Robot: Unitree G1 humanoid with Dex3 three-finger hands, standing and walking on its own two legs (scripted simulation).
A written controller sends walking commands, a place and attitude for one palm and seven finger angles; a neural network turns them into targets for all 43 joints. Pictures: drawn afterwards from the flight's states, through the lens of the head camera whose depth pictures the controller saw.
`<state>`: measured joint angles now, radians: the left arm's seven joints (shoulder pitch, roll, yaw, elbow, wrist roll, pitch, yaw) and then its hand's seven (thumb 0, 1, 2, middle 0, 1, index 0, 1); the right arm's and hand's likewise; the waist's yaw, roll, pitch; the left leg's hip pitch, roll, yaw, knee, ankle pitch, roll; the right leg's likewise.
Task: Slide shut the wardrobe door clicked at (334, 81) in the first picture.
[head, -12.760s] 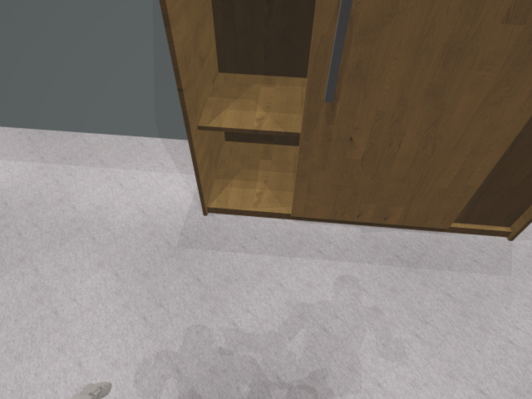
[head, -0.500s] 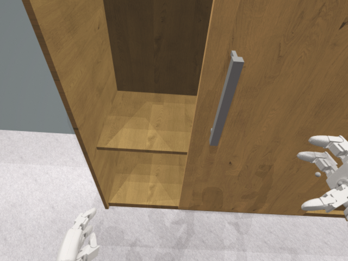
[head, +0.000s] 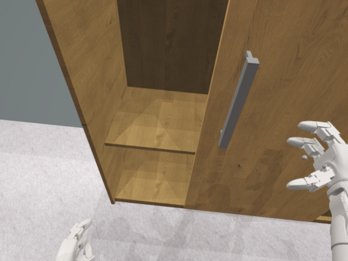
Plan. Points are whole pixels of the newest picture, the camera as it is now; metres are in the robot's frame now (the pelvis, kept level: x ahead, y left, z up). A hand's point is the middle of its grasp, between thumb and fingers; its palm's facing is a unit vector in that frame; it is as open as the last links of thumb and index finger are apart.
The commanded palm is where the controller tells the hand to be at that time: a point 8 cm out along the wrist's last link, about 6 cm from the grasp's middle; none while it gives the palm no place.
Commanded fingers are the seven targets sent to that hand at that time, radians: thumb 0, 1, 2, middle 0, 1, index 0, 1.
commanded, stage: move the hooked fingers beside the handle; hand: right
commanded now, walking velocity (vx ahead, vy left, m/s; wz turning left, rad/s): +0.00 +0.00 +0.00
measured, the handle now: (233, 105) +0.52 -0.13 +0.10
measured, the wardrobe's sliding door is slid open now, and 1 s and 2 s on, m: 0.41 0.41 0.41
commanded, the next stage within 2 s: feel for the door with the fingertips in 1.82 s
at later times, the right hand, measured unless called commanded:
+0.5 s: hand (280, 135) +0.38 -0.22 +0.12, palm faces +0.04 +1.00 -0.01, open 13.9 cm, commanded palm +0.36 -0.27 +0.12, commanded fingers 0.00 0.50 -0.30 0.30 1.20 0.30 1.20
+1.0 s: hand (259, 115) +0.46 -0.19 +0.12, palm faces +0.05 +1.00 -0.01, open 13.9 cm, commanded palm +0.43 -0.24 +0.11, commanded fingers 0.00 0.50 -0.30 0.30 1.20 0.30 1.20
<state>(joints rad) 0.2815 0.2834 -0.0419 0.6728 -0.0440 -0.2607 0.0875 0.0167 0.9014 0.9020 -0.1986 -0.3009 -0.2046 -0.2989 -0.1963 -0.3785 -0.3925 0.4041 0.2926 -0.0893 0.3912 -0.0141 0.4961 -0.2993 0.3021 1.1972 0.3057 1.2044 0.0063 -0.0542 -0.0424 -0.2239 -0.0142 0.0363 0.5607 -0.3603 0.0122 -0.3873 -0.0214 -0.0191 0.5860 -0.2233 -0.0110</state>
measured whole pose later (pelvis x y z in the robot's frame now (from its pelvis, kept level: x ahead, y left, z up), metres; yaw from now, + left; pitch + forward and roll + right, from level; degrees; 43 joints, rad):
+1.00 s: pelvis +0.01 +0.00 -0.01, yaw +1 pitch +7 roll +1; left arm 0.36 0.29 -0.02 0.70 -0.02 -0.10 0.03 0.01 0.90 0.90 -0.20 -0.30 -0.20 -0.30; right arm -0.70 -0.39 -0.35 0.94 0.15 -0.20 0.19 -0.01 0.50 -0.30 0.30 1.20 0.31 1.20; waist 0.10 -0.04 -0.05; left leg -0.38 -0.02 0.02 0.65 -0.39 0.01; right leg -0.54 -0.03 -0.03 0.67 -0.26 -0.01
